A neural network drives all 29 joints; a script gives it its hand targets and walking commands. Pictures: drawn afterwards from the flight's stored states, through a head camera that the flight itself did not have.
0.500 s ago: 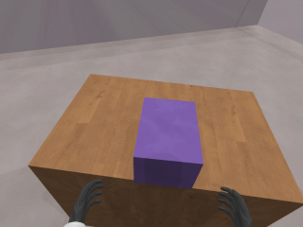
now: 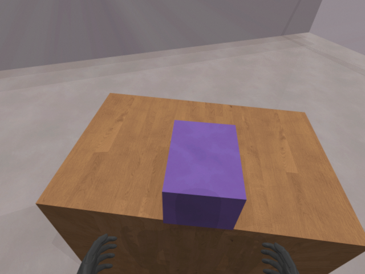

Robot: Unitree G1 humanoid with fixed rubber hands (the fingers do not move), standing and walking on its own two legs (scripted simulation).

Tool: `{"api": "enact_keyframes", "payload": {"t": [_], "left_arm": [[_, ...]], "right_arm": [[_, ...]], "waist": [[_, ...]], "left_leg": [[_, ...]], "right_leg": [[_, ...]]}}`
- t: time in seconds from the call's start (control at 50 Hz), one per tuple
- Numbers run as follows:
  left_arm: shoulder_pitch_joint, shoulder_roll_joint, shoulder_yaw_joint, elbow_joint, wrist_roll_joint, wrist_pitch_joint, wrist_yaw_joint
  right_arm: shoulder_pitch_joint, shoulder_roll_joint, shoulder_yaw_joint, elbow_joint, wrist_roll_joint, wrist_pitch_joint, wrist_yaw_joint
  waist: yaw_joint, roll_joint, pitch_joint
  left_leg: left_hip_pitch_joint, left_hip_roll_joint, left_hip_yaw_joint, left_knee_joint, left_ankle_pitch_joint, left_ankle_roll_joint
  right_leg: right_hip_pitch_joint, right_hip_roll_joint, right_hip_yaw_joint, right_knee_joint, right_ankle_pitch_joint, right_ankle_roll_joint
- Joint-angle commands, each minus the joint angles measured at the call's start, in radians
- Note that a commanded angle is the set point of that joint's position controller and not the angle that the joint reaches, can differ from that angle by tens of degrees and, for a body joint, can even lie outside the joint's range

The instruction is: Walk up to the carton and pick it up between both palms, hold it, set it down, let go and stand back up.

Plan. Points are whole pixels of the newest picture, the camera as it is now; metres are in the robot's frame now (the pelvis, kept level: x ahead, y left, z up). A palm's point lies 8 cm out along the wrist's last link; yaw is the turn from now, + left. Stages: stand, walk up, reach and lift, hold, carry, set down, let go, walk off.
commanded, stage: let go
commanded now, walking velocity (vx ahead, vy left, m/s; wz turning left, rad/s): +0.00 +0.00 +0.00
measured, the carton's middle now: (201, 171) +0.44 -0.03 -0.03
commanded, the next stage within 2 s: stand in 0.52 s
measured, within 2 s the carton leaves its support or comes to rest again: neither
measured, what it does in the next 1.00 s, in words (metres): stands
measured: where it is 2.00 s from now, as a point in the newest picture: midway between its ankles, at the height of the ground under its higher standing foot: outside the picture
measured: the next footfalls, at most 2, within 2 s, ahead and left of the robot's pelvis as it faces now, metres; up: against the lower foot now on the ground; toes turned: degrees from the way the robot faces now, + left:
none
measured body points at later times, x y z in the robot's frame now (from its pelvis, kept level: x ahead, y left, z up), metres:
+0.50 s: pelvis -0.01 +0.00 +0.00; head -0.01 +0.01 +0.45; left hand +0.16 +0.23 -0.09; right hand +0.15 -0.22 -0.09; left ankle -0.03 +0.12 -0.75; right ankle +0.01 -0.12 -0.75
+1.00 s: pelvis +0.00 +0.01 -0.01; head -0.01 +0.02 +0.44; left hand +0.02 +0.25 -0.15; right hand +0.05 -0.23 -0.14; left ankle -0.03 +0.12 -0.75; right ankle +0.01 -0.12 -0.75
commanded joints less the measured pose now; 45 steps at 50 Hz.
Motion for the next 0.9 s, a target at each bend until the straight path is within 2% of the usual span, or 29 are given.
{"api": "enact_keyframes", "payload": {"t": [0.0, 0.08, 0.34, 0.5, 0.52, 0.54, 0.56, 0.6, 0.62, 0.66, 0.68, 0.7, 0.88], "left_arm": [[-0.093, 0.081, 0.025, -0.121, -0.001, -0.006, -0.003], [-0.115, 0.097, 0.038, -0.089, -0.006, 0.010, -0.013], [-0.173, 0.131, 0.061, 0.000, 0.004, 0.084, -0.031], [-0.169, 0.136, 0.066, 0.001, 0.004, 0.094, -0.030], [-0.049, 0.207, 0.116, 0.112, 0.089, 0.020, -0.038], [-0.006, 0.206, 0.117, 0.128, 0.081, -0.011, -0.046], [-0.029, 0.188, 0.109, 0.137, 0.069, -0.027, -0.055], [-0.049, 0.141, 0.096, 0.154, 0.054, -0.037, -0.060], [-0.049, 0.146, 0.097, 0.169, 0.054, -0.035, -0.060], [-0.051, 0.143, 0.098, 0.191, 0.052, -0.034, -0.060], [-0.041, 0.152, 0.098, 0.201, 0.051, -0.035, -0.058], [-0.031, 0.148, 0.098, 0.218, 0.052, -0.037, -0.055], [0.065, 0.154, 0.094, 0.354, 0.043, -0.053, -0.042]], "right_arm": [[-0.071, -0.107, -0.041, -0.099, -0.012, -0.022, -0.002], [-0.090, -0.105, -0.043, -0.095, -0.025, -0.017, -0.003], [-0.125, -0.107, -0.054, 0.012, -0.060, 0.007, 0.000], [-0.121, -0.114, -0.056, 0.041, -0.064, -0.013, 0.005], [0.012, -0.154, -0.055, 0.116, -0.054, 0.118, -0.011], [0.028, -0.175, -0.057, 0.113, -0.058, 0.172, -0.020], [0.035, -0.167, -0.056, 0.097, -0.056, 0.191, -0.017], [0.039, -0.162, -0.049, 0.097, -0.052, 0.199, -0.010], [0.042, -0.152, -0.041, 0.101, -0.054, 0.196, -0.006], [0.032, -0.146, -0.040, 0.102, -0.059, 0.195, -0.003], [0.041, -0.147, -0.039, 0.106, -0.062, 0.194, -0.004], [0.051, -0.152, -0.041, 0.110, -0.064, 0.192, -0.005], [0.151, -0.150, -0.028, 0.181, -0.059, 0.179, -0.026]], "waist": [[-0.008, 0.022, -0.037], [-0.003, -0.001, -0.031], [-0.010, 0.019, -0.036], [-0.011, 0.019, -0.063], [0.008, 0.034, -0.053], [0.007, 0.019, -0.098], [-0.012, -0.009, -0.116], [-0.015, -0.006, -0.152], [-0.015, -0.012, -0.147], [-0.007, 0.017, -0.093], [-0.007, 0.004, -0.086], [-0.008, 0.016, -0.069], [-0.007, 0.033, -0.068]], "left_leg": [[-0.054, -0.028, 0.030, -0.044, 0.278, -0.025], [-0.083, -0.029, 0.033, -0.041, 0.250, -0.019], [-0.115, -0.024, 0.044, -0.027, 0.194, -0.018], [-0.122, -0.024, 0.044, -0.005, 0.224, -0.021], [-0.253, 0.080, -0.087, 0.051, 0.380, 0.022], [-0.210, 0.083, -0.076, 0.073, 0.319, 0.031], [-0.227, 0.078, -0.080, 0.087, 0.300, 0.030], [-0.265, 0.060, -0.075, 0.094, 0.214, 0.025], [-0.281, 0.051, -0.075, 0.087, 0.149, 0.023], [-0.331, 0.046, -0.094, 0.073, 0.110, 0.024], [-0.328, 0.048, -0.101, 0.069, 0.102, 0.026], [-0.342, 0.045, -0.108, 0.067, 0.098, 0.028], [-0.320, 0.047, -0.138, 0.040, 0.145, 0.043]], "right_leg": [[-0.027, 0.006, -0.019, -0.057, 0.139, -0.040], [-0.025, 0.003, -0.019, -0.050, 0.126, -0.032], [-0.043, -0.002, -0.036, -0.027, 0.073, -0.020], [-0.034, 0.001, -0.043, -0.005, 0.115, -0.015], [-0.071, -0.094, 0.006, 0.051, 0.183, 0.012], [-0.084, -0.102, 0.025, 0.054, 0.188, 0.011], [-0.090, -0.101, 0.024, 0.069, 0.233, 0.008], [-0.080, -0.100, 0.027, 0.088, 0.217, -0.006], [-0.096, -0.096, 0.021, 0.079, 0.165, -0.008], [-0.131, -0.098, 0.026, 0.065, 0.098, -0.012], [-0.147, -0.101, 0.028, 0.055, 0.074, -0.011], [-0.158, -0.099, 0.028, 0.049, 0.056, -0.010], [-0.146, -0.105, 0.017, 0.039, 0.067, -0.014]]}}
